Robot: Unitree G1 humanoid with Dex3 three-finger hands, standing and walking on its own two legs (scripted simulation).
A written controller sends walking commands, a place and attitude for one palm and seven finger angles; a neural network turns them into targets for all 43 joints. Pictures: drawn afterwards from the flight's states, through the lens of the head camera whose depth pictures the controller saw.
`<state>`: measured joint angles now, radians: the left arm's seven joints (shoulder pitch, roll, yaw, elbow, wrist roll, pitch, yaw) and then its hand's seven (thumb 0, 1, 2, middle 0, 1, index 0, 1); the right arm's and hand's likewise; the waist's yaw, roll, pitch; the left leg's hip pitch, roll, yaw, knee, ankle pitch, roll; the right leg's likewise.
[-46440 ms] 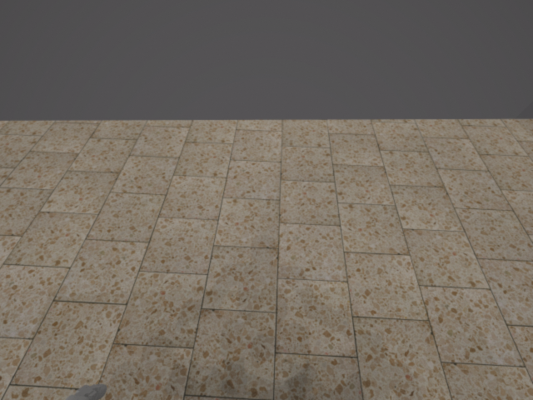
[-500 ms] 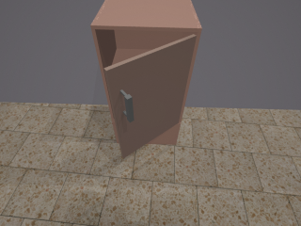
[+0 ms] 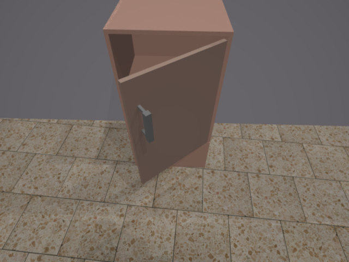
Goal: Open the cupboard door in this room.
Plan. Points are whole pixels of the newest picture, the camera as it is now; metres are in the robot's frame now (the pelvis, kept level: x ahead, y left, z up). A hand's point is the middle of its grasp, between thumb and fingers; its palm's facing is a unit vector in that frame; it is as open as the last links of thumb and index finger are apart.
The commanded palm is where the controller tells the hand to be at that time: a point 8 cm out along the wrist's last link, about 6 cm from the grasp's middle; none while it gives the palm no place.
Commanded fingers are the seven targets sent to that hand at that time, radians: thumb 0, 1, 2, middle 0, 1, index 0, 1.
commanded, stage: walk to a spot facing it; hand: left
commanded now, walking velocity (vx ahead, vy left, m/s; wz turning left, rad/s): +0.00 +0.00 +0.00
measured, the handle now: (145, 124) +0.54 +0.14 -0.04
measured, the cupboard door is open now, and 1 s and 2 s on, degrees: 39 39 39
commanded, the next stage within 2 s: none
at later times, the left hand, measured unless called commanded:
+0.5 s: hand out of the picture +0.05 +0.19 -0.18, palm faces -0.09 -0.97 -0.23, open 7.4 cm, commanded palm none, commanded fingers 0.00 0.90 0.90 -0.20 -0.30 -0.20 -0.30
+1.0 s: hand out of the picture +0.13 +0.16 -0.18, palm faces -0.36 -0.91 -0.22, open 7.4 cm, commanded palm none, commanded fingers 0.00 0.90 0.90 -0.20 -0.30 -0.20 -0.30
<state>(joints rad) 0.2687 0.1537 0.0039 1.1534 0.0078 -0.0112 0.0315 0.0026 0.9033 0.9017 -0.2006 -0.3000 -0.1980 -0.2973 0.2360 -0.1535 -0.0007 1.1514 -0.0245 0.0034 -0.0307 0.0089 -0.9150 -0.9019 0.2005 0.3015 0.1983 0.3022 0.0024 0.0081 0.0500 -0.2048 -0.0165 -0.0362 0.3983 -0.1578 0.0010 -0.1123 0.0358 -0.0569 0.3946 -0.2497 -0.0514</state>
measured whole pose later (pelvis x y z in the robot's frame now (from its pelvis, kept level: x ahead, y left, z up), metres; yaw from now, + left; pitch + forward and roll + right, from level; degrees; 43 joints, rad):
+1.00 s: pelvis -0.02 -0.01 -0.01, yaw -25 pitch +0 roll +0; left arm 0.18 0.25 0.09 0.92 0.03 0.07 -0.02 0.01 0.90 0.90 -0.20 -0.30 -0.20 -0.30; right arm 0.16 -0.19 -0.03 0.89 -0.04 0.00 -0.03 0.01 -0.91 -0.90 0.20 0.30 0.20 0.30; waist 0.02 -0.04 0.08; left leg -0.27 0.06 0.04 0.56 -0.29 -0.02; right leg -0.48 0.05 0.04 0.98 -0.48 0.02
